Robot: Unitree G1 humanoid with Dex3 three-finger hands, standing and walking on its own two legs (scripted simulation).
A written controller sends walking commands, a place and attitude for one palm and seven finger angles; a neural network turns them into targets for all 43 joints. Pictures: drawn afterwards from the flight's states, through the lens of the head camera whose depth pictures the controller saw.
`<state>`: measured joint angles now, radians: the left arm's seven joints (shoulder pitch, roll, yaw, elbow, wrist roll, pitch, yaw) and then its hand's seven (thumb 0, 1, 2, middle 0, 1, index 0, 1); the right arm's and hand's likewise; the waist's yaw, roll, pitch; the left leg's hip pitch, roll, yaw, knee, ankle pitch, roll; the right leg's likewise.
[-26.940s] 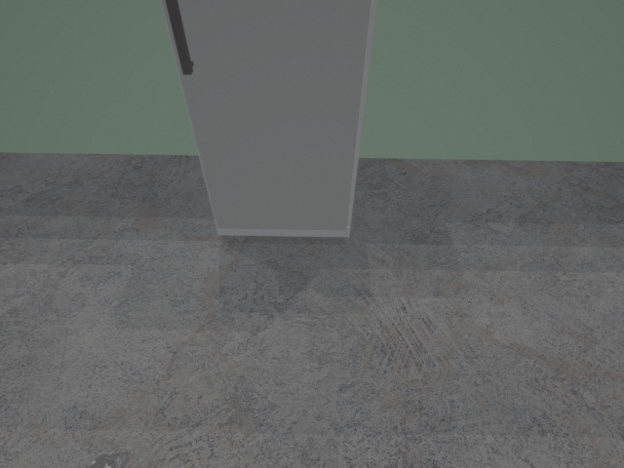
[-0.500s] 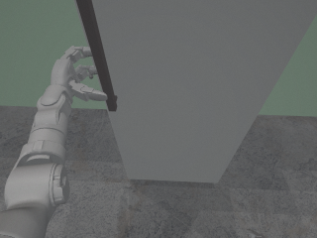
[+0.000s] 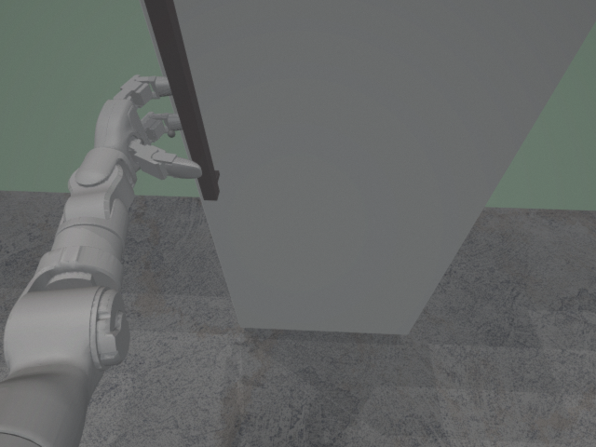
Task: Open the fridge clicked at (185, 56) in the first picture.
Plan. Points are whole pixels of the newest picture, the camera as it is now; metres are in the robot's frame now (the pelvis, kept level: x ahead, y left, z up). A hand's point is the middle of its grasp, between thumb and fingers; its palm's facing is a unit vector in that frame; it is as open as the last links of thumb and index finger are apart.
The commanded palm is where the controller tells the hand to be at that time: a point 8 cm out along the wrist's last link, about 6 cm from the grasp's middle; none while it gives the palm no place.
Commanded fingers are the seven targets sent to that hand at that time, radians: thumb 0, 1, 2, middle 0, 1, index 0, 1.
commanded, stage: move the hooked fingers beside the handle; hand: left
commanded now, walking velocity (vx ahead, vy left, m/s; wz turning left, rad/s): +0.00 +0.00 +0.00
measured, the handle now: (189, 90) +0.54 +0.14 +0.21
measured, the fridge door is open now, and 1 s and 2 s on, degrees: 0 0 0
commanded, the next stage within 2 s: none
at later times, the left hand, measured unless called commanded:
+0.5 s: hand (166, 127) +0.48 +0.17 +0.18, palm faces -0.04 -1.00 +0.00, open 14.0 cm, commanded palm +0.46 +0.23 +0.18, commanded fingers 0.00 -0.50 0.30 -0.30 -1.20 -0.30 -1.20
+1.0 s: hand (148, 126) +0.48 +0.19 +0.19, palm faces -0.01 -1.00 +0.00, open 14.0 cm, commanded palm +0.46 +0.25 +0.18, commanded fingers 0.00 -0.50 0.30 -0.30 -1.20 -0.30 -1.20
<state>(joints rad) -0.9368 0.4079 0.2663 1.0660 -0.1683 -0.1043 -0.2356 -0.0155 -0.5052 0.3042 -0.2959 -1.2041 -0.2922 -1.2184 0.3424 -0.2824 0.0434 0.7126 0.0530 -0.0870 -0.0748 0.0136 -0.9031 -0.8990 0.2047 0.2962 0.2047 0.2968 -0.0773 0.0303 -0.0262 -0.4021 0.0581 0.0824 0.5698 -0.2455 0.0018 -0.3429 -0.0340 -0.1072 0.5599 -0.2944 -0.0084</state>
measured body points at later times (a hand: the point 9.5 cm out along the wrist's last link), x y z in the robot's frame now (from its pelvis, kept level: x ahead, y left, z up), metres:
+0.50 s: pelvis +0.01 +0.00 +0.00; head +0.04 +0.00 +0.45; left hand +0.48 +0.22 +0.19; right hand +0.05 -0.27 -0.12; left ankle +0.03 +0.12 -0.73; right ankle -0.01 -0.11 -0.73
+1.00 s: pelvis +0.02 +0.00 +0.00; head +0.05 -0.01 +0.45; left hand +0.48 +0.25 +0.19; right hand +0.07 -0.27 -0.12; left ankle +0.03 +0.12 -0.73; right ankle -0.01 -0.11 -0.73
